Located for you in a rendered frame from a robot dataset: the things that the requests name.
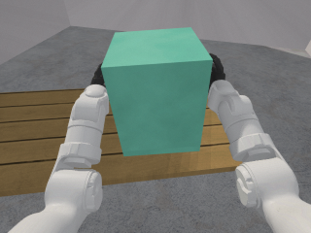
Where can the robot left hand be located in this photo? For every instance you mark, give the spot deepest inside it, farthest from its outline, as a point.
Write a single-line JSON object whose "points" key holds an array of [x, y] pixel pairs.
{"points": [[98, 77]]}

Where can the robot right upper arm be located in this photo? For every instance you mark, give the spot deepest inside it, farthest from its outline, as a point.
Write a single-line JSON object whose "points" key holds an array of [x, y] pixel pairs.
{"points": [[268, 185]]}

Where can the left robot forearm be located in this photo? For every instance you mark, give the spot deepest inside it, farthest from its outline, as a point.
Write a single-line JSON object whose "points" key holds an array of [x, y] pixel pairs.
{"points": [[81, 147]]}

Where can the robot left upper arm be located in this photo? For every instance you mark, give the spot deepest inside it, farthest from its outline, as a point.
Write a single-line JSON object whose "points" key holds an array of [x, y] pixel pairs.
{"points": [[72, 194]]}

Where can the carton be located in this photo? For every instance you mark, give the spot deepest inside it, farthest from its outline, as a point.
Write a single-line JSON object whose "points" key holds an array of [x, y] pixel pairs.
{"points": [[157, 83]]}

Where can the table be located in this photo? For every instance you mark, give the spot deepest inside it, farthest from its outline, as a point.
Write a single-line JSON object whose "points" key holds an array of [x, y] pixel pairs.
{"points": [[33, 125]]}

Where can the robot right hand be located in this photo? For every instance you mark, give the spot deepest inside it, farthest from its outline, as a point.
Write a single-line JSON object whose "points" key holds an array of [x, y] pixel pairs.
{"points": [[217, 70]]}

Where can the right robot forearm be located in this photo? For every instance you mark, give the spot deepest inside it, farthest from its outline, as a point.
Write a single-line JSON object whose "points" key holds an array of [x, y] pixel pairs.
{"points": [[248, 142]]}

